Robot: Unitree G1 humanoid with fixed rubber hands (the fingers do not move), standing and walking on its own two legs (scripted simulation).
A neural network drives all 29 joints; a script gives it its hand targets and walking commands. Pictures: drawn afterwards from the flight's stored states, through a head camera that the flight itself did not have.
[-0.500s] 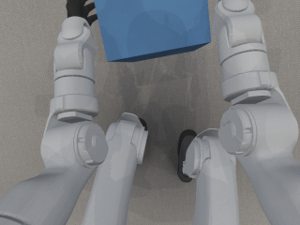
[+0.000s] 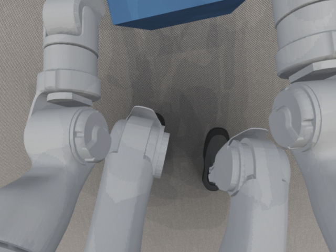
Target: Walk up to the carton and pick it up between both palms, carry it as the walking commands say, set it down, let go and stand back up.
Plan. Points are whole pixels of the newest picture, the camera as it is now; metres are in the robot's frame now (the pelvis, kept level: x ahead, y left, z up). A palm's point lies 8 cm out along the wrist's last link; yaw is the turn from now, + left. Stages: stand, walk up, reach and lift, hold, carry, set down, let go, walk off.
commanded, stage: set down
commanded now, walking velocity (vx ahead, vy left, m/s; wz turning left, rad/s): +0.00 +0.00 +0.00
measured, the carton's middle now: out of the picture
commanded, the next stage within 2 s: none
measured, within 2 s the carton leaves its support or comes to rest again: rests again in 0.36 s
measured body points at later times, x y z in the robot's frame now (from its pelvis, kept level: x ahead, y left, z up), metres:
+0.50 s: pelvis +0.01 +0.00 -0.01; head +0.39 +0.03 +0.22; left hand +0.54 +0.23 -0.18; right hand +0.63 -0.06 -0.17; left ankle +0.12 +0.11 -0.36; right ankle +0.10 -0.10 -0.36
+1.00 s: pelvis +0.01 -0.01 -0.01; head +0.40 +0.02 +0.21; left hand +0.54 +0.23 -0.19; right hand +0.63 -0.06 -0.18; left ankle +0.12 +0.11 -0.36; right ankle +0.10 -0.10 -0.36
